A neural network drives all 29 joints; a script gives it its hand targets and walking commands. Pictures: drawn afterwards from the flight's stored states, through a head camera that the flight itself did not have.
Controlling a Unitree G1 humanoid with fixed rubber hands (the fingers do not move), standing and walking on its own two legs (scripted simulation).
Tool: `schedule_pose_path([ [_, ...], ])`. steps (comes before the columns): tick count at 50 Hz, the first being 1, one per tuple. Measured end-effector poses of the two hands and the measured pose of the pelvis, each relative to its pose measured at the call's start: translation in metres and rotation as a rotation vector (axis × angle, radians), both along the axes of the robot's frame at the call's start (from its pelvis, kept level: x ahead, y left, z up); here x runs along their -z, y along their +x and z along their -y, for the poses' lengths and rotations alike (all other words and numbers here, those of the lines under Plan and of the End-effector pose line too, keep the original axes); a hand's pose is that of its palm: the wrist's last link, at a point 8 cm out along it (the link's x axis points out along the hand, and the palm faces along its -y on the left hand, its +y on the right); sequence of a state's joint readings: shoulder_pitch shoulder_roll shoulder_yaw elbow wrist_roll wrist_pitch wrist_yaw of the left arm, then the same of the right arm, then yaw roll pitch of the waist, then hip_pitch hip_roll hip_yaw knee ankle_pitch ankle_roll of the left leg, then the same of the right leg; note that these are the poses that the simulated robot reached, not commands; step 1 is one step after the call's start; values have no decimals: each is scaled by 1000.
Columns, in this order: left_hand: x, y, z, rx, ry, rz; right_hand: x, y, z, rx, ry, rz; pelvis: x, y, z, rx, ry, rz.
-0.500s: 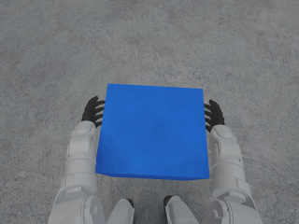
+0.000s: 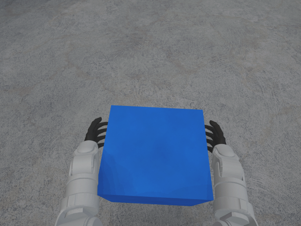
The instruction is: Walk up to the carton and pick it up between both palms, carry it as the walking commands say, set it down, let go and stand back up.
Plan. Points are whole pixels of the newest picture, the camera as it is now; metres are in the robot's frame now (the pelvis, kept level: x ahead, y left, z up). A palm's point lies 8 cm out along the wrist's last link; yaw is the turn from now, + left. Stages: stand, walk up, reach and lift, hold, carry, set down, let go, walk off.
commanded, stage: reach and lift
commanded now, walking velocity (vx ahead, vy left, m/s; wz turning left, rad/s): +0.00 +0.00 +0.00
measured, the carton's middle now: (153, 159) +0.32 -0.01 -0.09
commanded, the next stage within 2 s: hold in 1.50 s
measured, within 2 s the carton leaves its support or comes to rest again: neither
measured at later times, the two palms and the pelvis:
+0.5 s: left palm (84, 140) +0.32 +0.16 +0.05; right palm (227, 144) +0.30 -0.19 +0.05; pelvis +0.02 +0.00 +0.01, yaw +0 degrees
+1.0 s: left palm (77, 147) +0.30 +0.18 +0.06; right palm (223, 143) +0.30 -0.18 +0.06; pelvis +0.01 +0.00 +0.02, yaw +0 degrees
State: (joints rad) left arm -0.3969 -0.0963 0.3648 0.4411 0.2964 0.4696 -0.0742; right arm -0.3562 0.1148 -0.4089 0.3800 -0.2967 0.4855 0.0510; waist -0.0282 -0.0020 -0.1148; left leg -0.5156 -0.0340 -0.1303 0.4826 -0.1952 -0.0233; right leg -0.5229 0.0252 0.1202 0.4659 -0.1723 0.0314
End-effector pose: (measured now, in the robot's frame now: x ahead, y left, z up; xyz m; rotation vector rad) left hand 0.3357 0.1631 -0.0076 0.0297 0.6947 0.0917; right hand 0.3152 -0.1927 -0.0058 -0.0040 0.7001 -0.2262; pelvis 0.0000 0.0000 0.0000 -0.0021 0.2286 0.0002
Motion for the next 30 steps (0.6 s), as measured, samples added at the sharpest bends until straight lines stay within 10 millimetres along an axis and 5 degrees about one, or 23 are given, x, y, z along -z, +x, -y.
schedule_pose_path([
  [30,-67,-24,-1,1,8,58,-66,-24,-2,5,0,61,-16,16,2,-2,3,297],
])
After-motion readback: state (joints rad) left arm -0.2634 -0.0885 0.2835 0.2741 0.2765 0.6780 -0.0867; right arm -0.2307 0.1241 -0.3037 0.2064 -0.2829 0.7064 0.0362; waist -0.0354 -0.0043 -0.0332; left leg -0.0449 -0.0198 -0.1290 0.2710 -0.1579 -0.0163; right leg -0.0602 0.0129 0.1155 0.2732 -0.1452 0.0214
